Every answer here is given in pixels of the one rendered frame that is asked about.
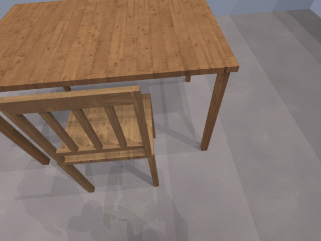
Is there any table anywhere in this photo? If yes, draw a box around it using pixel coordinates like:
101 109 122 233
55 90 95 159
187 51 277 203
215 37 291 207
0 0 239 165

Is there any chair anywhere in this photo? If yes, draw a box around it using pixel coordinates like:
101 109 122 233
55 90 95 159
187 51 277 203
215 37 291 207
0 85 159 193

